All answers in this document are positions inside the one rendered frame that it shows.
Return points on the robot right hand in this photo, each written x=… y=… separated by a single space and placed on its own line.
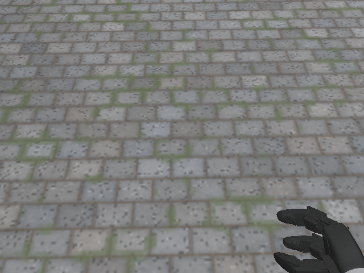
x=336 y=251

